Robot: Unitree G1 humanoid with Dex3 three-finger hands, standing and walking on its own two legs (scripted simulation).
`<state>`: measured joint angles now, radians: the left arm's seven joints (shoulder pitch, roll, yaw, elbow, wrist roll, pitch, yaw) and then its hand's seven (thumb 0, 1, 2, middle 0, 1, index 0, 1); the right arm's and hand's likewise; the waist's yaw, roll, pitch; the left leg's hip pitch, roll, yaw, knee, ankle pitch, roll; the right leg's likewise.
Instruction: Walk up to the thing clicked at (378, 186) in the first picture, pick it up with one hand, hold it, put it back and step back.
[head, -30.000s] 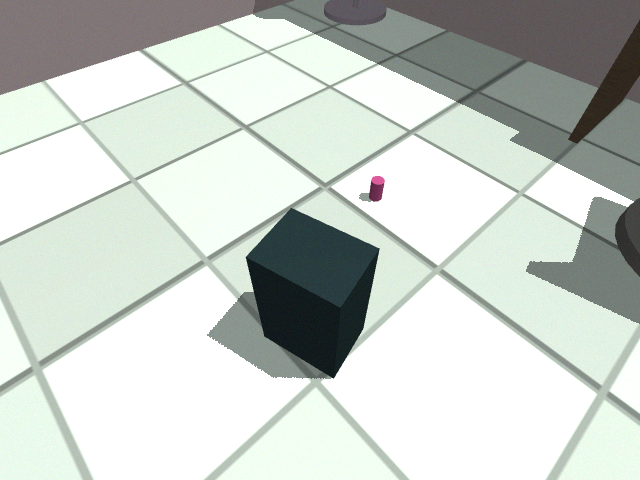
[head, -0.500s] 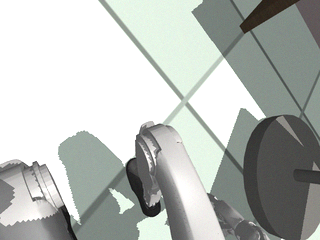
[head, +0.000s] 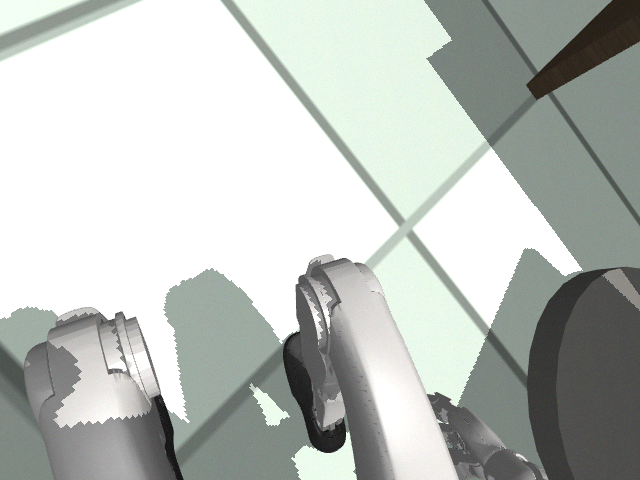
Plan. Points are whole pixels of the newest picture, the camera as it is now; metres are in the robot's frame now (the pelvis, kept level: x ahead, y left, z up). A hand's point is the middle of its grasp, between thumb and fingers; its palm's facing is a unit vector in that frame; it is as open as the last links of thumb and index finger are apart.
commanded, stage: settle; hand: left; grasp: from above
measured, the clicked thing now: out of the picture +0.47 +0.35 -0.21
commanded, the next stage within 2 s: lift in 0.42 s
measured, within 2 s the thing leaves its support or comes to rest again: neither
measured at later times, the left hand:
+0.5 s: hand out of the picture +0.45 +0.35 -0.11, palm faces -0.43 -0.07 -0.90, open 9.6 cm
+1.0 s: hand out of the picture +0.40 +0.36 -0.01, palm faces -0.44 -0.11 -0.89, open 9.6 cm
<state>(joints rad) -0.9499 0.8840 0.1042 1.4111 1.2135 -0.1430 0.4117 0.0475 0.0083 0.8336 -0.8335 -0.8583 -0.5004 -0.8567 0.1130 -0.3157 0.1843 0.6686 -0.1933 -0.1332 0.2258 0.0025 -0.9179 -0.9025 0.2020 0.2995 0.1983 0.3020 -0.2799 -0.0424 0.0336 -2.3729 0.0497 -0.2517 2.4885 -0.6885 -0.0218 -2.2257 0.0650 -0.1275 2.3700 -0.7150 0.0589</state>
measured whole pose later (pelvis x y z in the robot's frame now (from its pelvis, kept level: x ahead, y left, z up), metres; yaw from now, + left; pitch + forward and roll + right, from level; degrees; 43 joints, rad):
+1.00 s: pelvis -0.01 +0.00 +0.09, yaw +7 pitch +34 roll -8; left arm -0.77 0.70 0.02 1.00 1.08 -0.12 0.05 0.04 0.00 0.85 -0.79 -0.98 -0.53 -0.96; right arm 0.20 -0.27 0.03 0.65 -0.04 0.06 0.08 0.00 -0.93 -0.91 0.20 0.30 0.20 0.30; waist -0.16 0.05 -0.14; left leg -2.14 0.04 -0.12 2.14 -0.62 0.00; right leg -2.02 0.01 -0.04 2.09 -0.68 0.05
